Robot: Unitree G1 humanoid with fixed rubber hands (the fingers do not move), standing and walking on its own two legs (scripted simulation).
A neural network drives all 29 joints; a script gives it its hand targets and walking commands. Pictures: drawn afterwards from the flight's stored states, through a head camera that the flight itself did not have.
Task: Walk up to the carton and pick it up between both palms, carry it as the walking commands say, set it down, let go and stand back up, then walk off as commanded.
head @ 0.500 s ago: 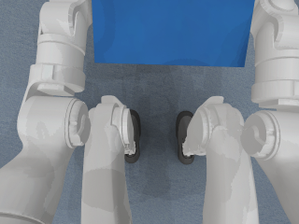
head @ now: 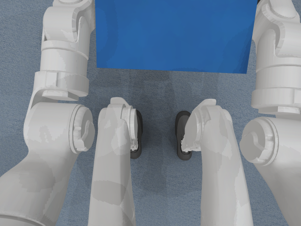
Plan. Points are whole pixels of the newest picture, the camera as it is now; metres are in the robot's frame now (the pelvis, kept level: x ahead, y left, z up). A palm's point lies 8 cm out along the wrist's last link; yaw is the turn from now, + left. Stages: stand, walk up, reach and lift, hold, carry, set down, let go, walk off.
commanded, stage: reach and lift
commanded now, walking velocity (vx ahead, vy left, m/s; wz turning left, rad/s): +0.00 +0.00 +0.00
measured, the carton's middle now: out of the picture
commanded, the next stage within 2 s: none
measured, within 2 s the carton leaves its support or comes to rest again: neither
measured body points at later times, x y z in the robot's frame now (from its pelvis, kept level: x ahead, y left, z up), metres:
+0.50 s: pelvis -0.01 +0.00 +0.06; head +0.30 +0.03 +0.38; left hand +0.54 +0.18 -0.01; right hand +0.53 -0.15 +0.00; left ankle +0.16 +0.11 -0.44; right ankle +0.16 -0.10 -0.44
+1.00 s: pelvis +0.00 +0.00 +0.12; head +0.27 +0.03 +0.47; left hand +0.52 +0.18 +0.07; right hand +0.51 -0.15 +0.08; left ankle +0.16 +0.11 -0.44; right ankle +0.16 -0.10 -0.44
